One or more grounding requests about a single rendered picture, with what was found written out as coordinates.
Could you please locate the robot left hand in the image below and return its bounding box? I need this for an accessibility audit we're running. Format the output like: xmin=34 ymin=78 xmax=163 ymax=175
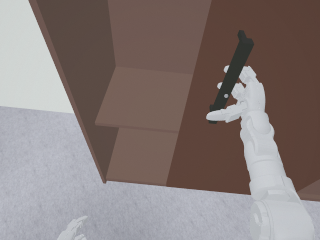
xmin=57 ymin=216 xmax=88 ymax=240

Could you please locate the robot right hand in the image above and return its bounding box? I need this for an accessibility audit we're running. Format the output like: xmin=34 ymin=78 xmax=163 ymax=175
xmin=206 ymin=65 xmax=266 ymax=123

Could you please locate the handle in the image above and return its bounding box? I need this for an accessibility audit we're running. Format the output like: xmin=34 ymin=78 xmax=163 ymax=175
xmin=208 ymin=30 xmax=254 ymax=124

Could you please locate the robot right upper arm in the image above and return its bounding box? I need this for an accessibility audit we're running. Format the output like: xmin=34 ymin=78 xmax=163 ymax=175
xmin=249 ymin=199 xmax=314 ymax=240

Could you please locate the wardrobe door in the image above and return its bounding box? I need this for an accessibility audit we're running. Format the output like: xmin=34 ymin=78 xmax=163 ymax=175
xmin=296 ymin=179 xmax=320 ymax=195
xmin=166 ymin=0 xmax=320 ymax=195

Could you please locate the robot right forearm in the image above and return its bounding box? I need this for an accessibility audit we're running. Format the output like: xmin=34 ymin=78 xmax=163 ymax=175
xmin=240 ymin=110 xmax=315 ymax=240

